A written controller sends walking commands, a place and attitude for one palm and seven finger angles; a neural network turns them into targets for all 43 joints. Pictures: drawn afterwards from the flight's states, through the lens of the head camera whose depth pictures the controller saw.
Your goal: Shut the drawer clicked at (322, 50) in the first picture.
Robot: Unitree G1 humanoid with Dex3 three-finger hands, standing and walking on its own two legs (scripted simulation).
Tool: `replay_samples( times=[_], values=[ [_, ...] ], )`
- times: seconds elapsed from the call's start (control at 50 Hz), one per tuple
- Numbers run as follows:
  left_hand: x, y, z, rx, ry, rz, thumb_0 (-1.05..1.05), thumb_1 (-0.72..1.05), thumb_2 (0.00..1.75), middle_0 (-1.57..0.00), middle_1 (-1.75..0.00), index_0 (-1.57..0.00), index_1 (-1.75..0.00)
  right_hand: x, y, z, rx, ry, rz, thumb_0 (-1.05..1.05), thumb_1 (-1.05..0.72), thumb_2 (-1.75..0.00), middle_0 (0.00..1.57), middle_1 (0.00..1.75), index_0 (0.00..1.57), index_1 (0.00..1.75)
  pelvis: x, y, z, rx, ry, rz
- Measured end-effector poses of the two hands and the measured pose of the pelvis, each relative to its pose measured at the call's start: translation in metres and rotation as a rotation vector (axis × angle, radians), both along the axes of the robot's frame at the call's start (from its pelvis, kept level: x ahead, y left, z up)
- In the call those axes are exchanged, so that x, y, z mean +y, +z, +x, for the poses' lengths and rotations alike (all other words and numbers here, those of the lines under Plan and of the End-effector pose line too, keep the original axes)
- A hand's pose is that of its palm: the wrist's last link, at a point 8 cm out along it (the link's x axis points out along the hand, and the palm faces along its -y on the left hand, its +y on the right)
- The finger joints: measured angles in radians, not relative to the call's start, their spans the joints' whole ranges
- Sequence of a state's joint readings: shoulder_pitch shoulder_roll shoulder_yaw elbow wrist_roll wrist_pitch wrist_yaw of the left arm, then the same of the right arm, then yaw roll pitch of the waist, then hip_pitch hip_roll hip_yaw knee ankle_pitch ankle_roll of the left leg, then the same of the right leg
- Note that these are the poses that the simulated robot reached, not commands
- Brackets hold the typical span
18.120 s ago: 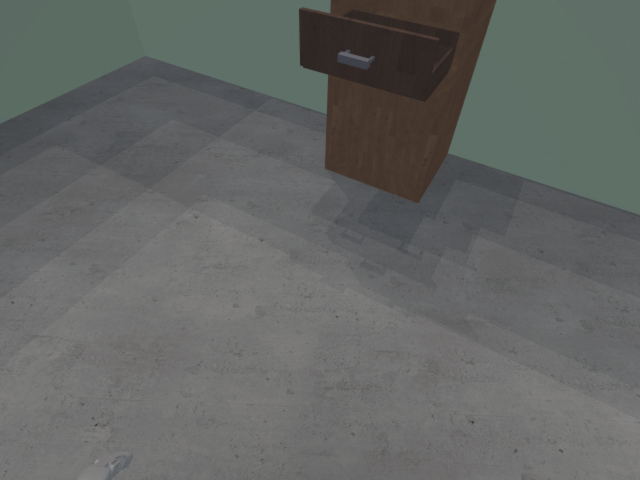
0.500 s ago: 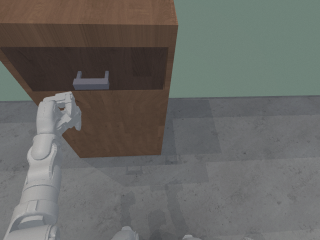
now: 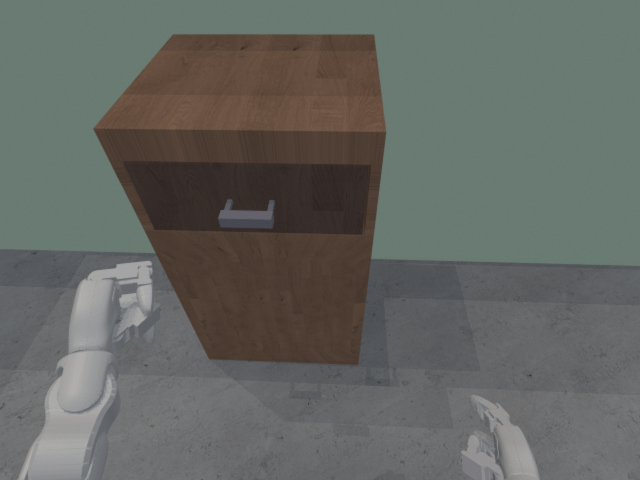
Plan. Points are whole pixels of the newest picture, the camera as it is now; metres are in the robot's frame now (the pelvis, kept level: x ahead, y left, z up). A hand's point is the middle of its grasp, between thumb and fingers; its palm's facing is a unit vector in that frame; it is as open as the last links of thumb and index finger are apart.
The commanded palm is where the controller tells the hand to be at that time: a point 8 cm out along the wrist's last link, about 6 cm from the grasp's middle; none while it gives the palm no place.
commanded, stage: draw the hand back to the body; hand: left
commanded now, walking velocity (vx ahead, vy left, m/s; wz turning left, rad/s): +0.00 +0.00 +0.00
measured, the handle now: (248, 211) +0.59 +0.20 -0.04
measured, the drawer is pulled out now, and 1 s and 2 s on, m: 0.00 0.00 0.00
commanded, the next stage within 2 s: step back with the hand held close in 0.56 s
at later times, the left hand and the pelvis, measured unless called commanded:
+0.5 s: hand (70, 364) +0.17 +0.23 +0.17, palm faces +0.39 -0.82 -0.41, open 3.3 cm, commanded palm +0.13 +0.27 +0.18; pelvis +0.00 -0.01 +0.01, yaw +0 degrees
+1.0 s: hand (89, 353) +0.20 +0.24 +0.15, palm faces +0.22 -0.84 -0.49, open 3.2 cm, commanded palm +0.13 +0.28 +0.18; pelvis -0.01 +0.01 +0.01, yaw -3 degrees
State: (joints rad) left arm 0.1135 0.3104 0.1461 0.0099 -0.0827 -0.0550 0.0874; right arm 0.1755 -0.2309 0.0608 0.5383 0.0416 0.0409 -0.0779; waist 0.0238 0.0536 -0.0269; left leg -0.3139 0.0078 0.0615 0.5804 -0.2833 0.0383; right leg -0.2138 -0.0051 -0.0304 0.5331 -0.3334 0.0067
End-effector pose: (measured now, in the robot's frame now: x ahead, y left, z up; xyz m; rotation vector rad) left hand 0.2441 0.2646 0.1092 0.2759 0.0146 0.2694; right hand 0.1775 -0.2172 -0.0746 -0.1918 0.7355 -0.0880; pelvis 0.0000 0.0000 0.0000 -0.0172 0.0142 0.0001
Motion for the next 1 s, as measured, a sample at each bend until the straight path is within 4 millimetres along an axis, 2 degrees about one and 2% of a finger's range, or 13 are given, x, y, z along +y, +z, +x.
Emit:
replay_samples(
  times=[0.36,0.46,0.52,0.66,0.8,0.9,1.0],
  values=[
    [0.003,0.069,-0.089,-0.119,0.066,0.166,0.02,0.90,0.89,-1.40,-1.60,-1.40,-1.60,-0.015,0.011,0.004,-0.061,0.030,-0.016,0.01,-0.90,-0.90,0.20,0.30,0.21,0.30,-0.009,0.011,0.005,-0.079,-0.005,0.004],
    [0.001,0.082,-0.108,-0.148,0.081,0.213,0.02,0.90,0.89,-1.40,-1.60,-1.40,-1.60,-0.017,0.013,0.008,-0.083,0.035,-0.017,0.01,-0.91,-0.90,0.20,0.30,0.21,0.30,-0.011,0.011,0.006,-0.087,-0.002,0.002],
    [0.002,0.079,-0.110,-0.144,0.099,0.201,0.01,0.90,0.89,-1.40,-1.60,-1.40,-1.60,-0.016,0.012,0.010,-0.086,0.039,-0.018,0.01,-0.91,-0.90,0.20,0.30,0.20,0.30,-0.011,0.011,0.004,-0.091,0.003,0.003],
    [0.001,0.064,-0.100,-0.114,0.107,0.158,0.02,0.89,0.89,-1.40,-1.60,-1.40,-1.60,-0.015,0.012,0.008,-0.081,0.039,-0.026,0.01,-0.90,-0.90,0.20,0.30,0.21,0.30,-0.013,0.011,0.004,-0.091,-0.001,0.005],
    [0.004,0.085,-0.088,-0.178,0.047,0.247,0.02,0.89,0.89,-1.40,-1.60,-1.40,-1.60,-0.018,0.014,0.004,-0.059,0.008,-0.031,0.01,-0.90,-0.90,0.20,0.30,0.21,0.30,-0.009,0.012,0.004,-0.055,-0.018,-0.004],
    [0.008,0.075,-0.077,-0.114,-0.010,0.262,0.01,0.89,0.89,-1.40,-1.60,-1.40,-1.60,-0.024,0.011,-0.008,-0.007,-0.056,-0.041,0.01,-0.90,-0.90,0.20,0.30,0.21,0.30,0.000,0.013,-0.001,-0.019,-0.035,-0.001],
    [0.012,0.061,-0.079,-0.039,-0.065,0.260,0.02,0.89,0.89,-1.40,-1.60,-1.40,-1.60,-0.024,0.009,-0.028,0.049,-0.103,-0.060,0.01,-0.91,-0.90,0.20,0.30,0.21,0.30,0.009,0.012,-0.010,0.003,-0.044,0.002]
  ],
)
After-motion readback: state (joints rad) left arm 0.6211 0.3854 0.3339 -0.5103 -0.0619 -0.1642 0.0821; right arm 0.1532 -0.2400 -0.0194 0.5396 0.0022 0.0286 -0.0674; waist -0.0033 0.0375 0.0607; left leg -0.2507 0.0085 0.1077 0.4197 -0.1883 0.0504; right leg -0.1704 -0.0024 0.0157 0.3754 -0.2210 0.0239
